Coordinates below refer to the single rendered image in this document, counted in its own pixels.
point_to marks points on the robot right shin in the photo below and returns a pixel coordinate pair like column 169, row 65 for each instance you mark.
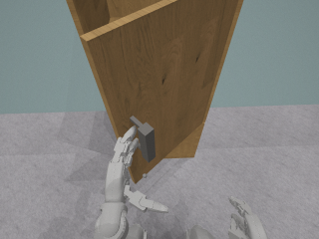
column 196, row 226

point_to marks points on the cupboard door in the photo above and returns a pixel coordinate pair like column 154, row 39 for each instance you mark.
column 159, row 64

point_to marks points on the robot left forearm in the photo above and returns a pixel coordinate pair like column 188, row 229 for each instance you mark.
column 112, row 223

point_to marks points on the handle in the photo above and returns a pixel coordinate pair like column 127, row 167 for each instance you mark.
column 147, row 144

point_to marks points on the robot right hand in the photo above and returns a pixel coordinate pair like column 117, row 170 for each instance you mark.
column 249, row 227

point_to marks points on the robot left hand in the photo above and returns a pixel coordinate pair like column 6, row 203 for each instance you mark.
column 117, row 176

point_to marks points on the left robot thigh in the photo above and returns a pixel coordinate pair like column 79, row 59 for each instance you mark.
column 136, row 232

